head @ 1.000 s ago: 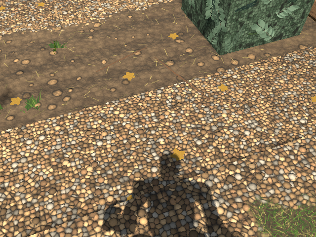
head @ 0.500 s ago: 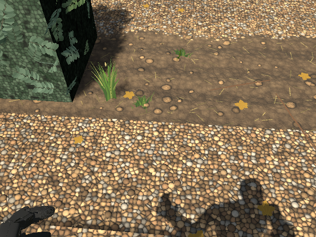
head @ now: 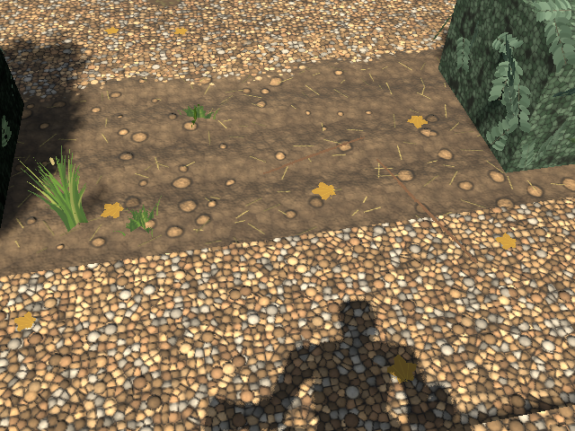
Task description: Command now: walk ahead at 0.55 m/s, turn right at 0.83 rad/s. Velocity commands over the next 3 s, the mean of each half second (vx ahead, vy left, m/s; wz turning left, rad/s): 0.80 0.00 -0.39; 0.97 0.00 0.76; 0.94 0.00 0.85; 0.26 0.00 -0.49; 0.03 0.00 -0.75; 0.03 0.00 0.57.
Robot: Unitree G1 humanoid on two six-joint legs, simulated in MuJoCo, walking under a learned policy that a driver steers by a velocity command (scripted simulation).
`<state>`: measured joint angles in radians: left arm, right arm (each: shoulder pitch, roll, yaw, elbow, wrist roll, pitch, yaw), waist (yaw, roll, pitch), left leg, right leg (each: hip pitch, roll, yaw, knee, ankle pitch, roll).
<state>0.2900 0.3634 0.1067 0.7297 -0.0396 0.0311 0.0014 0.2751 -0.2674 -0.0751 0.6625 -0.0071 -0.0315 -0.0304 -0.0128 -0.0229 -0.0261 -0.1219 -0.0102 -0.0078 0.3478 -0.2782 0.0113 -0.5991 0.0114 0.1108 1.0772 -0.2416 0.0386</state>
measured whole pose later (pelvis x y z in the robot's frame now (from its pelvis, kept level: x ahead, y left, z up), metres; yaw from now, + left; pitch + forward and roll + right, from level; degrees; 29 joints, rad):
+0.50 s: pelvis +0.29 -0.17 -0.02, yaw -11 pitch +1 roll -1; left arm 0.27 0.24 0.04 0.70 0.00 -0.09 -0.05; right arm 0.36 -0.31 -0.06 0.84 0.05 -0.06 -0.01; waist -0.02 0.04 0.05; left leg -0.47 0.12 -0.11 1.22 -0.22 0.05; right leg -0.30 0.00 -0.15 0.62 -0.32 -0.06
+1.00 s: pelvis +0.73 -0.23 -0.19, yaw +12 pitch -1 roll +2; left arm 0.14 0.17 0.01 0.63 -0.04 -0.14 0.01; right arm 0.52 -0.27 -0.08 0.93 0.01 -0.05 0.05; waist -0.06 0.04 0.04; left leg -0.25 -0.23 -0.02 0.58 -0.34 0.21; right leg -0.50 -0.02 0.15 1.75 -0.55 0.02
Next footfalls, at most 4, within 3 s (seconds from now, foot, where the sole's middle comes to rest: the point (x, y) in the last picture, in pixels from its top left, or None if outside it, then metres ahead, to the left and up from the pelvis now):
0.32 right None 0.31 -0.27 -0.78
0.88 left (361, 362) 0.75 -0.20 -0.95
1.18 right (401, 251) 1.15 -0.38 -0.95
1.58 left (261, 223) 1.27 0.09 -0.95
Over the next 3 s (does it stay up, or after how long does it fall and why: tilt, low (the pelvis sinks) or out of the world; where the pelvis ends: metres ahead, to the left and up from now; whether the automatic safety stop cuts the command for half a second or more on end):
stays up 1.35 -0.02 -0.17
